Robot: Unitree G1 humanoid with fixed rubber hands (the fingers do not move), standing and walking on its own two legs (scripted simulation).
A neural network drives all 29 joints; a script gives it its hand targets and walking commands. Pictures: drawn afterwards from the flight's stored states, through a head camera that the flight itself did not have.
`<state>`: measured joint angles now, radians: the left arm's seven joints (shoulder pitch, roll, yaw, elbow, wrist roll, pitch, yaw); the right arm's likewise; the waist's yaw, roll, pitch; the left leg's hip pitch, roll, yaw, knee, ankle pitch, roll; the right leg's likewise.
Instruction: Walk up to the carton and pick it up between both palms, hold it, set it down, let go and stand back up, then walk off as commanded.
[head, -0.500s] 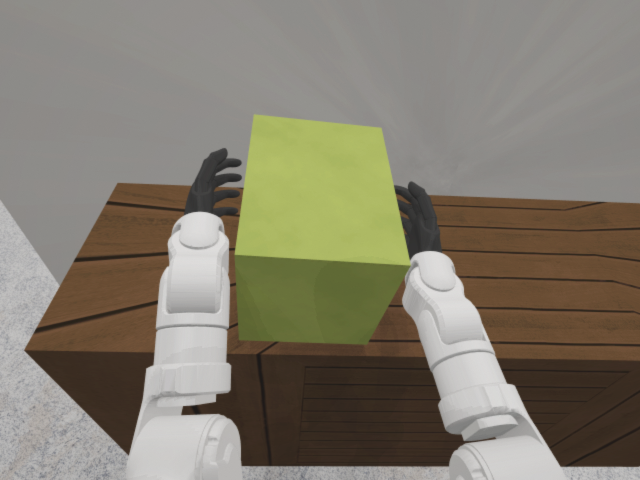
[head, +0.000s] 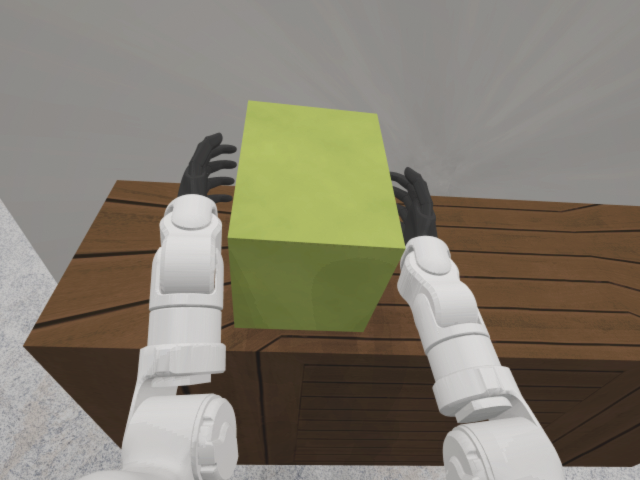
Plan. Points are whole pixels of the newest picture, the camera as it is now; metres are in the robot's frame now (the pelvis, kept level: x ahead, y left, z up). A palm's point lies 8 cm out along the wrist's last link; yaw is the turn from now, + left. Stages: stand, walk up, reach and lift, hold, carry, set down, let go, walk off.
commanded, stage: reach and lift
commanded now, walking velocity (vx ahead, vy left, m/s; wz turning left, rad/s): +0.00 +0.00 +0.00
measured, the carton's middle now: (307, 218) +0.41 +0.00 +0.12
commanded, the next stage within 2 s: hold in 0.22 s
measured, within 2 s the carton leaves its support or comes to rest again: neither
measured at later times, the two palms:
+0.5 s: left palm (194, 196) +0.37 +0.13 +0.19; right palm (422, 230) +0.35 -0.13 +0.16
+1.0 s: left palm (182, 194) +0.36 +0.14 +0.20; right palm (415, 223) +0.35 -0.12 +0.17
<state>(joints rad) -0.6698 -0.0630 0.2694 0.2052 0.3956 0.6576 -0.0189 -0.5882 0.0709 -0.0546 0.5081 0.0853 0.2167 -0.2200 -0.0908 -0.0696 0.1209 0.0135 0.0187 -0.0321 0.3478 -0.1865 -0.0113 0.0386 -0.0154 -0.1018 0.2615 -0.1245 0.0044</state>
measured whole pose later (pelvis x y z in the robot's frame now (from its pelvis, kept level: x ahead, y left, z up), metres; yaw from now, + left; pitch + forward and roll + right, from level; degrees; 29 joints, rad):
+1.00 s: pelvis -0.01 +0.00 +0.00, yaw +0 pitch -12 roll -1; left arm -0.71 -0.06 0.31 0.16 0.43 0.75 -0.06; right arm -0.64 0.08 -0.06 0.49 0.11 0.29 -0.23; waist -0.08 -0.07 0.12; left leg 0.03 0.02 -0.03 0.34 -0.18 -0.01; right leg 0.05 -0.01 -0.10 0.27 -0.12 0.00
